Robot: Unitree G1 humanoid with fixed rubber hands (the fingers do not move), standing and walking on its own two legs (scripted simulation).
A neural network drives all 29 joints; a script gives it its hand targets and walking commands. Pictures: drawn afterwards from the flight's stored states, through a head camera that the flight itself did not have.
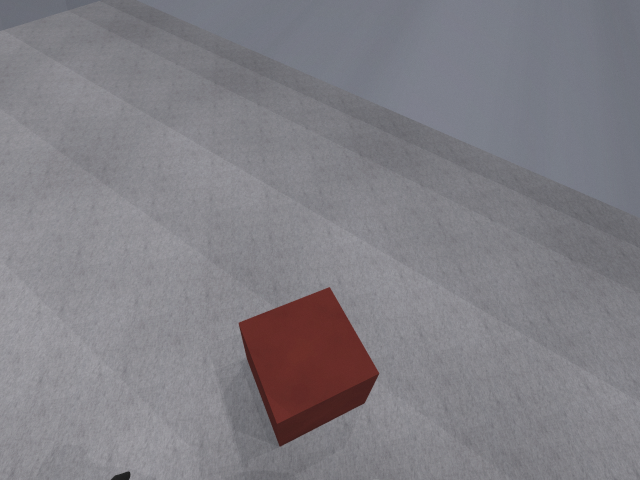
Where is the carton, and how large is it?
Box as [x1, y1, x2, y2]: [239, 287, 378, 446]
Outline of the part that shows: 329,287 239,322 246,356 280,446 363,403 378,374 376,368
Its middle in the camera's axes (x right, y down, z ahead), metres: -0.04 +0.38 +1.13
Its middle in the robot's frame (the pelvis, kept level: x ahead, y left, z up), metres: +0.50 -0.04 -0.64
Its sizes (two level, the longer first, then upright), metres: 0.285 0.284 0.262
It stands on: the floor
